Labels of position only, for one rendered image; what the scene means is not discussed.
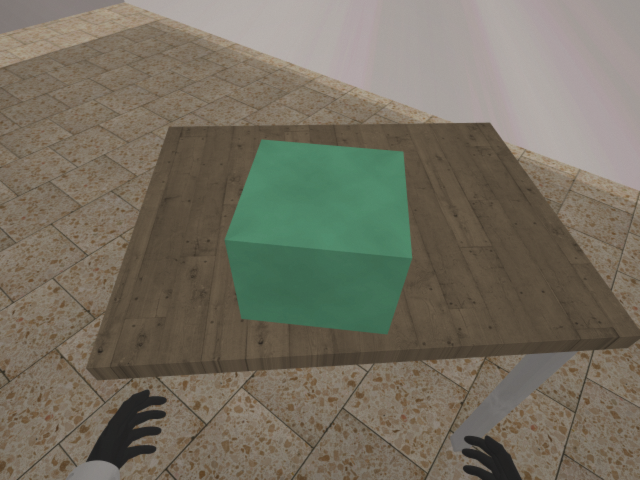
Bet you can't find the robot left forearm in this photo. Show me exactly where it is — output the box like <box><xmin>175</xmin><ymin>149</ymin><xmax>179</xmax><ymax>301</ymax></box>
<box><xmin>66</xmin><ymin>460</ymin><xmax>120</xmax><ymax>480</ymax></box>

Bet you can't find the robot left hand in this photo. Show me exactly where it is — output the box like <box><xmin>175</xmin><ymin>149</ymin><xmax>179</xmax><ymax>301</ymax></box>
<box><xmin>86</xmin><ymin>389</ymin><xmax>167</xmax><ymax>469</ymax></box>

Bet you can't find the table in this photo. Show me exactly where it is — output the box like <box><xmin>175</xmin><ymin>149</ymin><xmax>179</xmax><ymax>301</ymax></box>
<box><xmin>86</xmin><ymin>123</ymin><xmax>640</xmax><ymax>452</ymax></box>

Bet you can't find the robot right hand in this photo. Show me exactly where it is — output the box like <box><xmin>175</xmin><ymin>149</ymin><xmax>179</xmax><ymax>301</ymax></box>
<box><xmin>462</xmin><ymin>435</ymin><xmax>522</xmax><ymax>480</ymax></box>

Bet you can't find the carton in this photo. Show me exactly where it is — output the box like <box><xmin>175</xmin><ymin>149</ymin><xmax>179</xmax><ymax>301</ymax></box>
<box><xmin>225</xmin><ymin>139</ymin><xmax>412</xmax><ymax>334</ymax></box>

